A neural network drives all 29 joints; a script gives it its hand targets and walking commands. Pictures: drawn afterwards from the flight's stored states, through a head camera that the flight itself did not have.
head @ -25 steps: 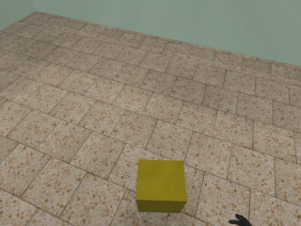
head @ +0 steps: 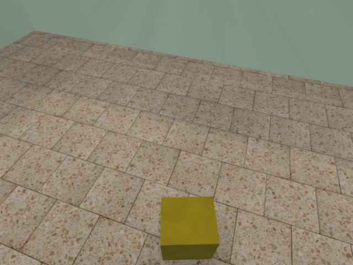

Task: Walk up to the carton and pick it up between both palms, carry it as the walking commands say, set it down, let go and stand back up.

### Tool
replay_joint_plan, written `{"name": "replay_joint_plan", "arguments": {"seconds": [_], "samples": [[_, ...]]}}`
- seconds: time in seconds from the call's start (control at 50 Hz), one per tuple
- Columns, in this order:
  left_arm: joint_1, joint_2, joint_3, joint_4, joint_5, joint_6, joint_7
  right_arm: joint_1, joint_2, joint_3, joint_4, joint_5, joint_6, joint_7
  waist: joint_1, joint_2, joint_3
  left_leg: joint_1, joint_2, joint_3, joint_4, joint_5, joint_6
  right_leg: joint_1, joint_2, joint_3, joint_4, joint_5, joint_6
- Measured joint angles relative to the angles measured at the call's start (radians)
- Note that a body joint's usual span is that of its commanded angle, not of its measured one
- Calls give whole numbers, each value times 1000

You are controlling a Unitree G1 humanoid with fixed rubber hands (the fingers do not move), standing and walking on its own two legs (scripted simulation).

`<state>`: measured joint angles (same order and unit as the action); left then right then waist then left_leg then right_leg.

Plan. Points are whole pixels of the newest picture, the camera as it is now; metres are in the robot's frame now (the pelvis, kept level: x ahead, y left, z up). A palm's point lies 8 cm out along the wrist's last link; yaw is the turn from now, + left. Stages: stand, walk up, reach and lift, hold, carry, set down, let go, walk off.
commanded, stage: stand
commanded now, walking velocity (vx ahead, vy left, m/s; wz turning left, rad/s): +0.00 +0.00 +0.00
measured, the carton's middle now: (187, 229) +0.41 -0.04 -0.64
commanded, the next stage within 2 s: reach and lift in 0.04 s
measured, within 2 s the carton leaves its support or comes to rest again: neither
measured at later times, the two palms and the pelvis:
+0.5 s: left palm out of the picture +0.14 +0.21 -0.16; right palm out of the picture +0.14 -0.24 -0.16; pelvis -0.03 -0.01 -0.05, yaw +1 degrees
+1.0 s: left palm (113, 230) +0.26 +0.20 -0.19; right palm (259, 229) +0.27 -0.23 -0.19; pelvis -0.09 -0.01 -0.09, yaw +2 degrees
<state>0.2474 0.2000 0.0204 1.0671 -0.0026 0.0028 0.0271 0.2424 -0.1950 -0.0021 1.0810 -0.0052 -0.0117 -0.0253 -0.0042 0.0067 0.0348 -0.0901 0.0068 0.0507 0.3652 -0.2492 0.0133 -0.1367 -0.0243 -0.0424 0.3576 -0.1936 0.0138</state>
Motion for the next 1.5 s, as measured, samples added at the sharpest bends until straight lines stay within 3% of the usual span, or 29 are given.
{"name": "replay_joint_plan", "arguments": {"seconds": [0.06, 0.16, 0.24, 0.3, 0.5, 0.66, 0.96, 1.28, 1.5], "samples": [[7, 0, 1, -32, -15, 17, -2, 21, 7, -3, -27, 12, 18, -1, -5, -1, -19, -40, 1, -4, 31, -22, 3, -38, 2, 1, 29, -22, -4], [-147, 43, -26, -320, -60, 265, -20, -114, -40, 9, -348, 52, 273, 16, -3, 2, 18, -210, 0, -12, 249, -96, 3, -204, -3, 5, 240, -93, -1], [-250, 48, -32, -418, -57, 461, -26, -233, -44, -34, -448, 36, 476, 32, 2, 9, -10, -300, 1, -14, 291, -108, 3, -293, 0, 9, 280, -103, -4], [-231, 21, -19, -464, -29, 501, -33, -229, -25, -52, -490, 19, 518, 47, 0, 9, -40, -345, 1, -21, 283, -101, 1, -336, 5, 11, 269, -95, -7], [-199, -54, 48, -566, 37, 369, -54, -179, 11, -116, -572, -33, 374, 81, -4, 7, -73, -626, -8, -51, 477, -152, -6, -609, 3, 11, 460, -152, -9], [-328, -53, 40, -576, 18, 387, -34, -316, -7, -124, -585, 6, 390, 73, -3, 7, -33, -739, -13, -56, 598, -171, -9, -723, 7, 25, 583, -173, -10], [-755, -9, 95, -393, -23, 380, -7, -749, -38, -174, -386, 36, 382, 53, -4, 1, 5, -945, -20, -58, 683, -133, -18, -932, 5, 32, 674, -139, -17], [-1088, 10, 186, -249, -30, 213, 27, -1116, -97, -249, -197, 47, 214, 47, -15, 0, -46, -1233, -26, -62, 705, -94, -28, -1222, 9, 40, 700, -101, -21], [-1280, 48, 255, -179, -20, 139, 13, -1296, -137, -285, -144, 40, 145, 71, -16, -2, -94, -1396, -21, -63, 717, -91, -33, -1389, 22, 49, 712, -93, -23]]}}
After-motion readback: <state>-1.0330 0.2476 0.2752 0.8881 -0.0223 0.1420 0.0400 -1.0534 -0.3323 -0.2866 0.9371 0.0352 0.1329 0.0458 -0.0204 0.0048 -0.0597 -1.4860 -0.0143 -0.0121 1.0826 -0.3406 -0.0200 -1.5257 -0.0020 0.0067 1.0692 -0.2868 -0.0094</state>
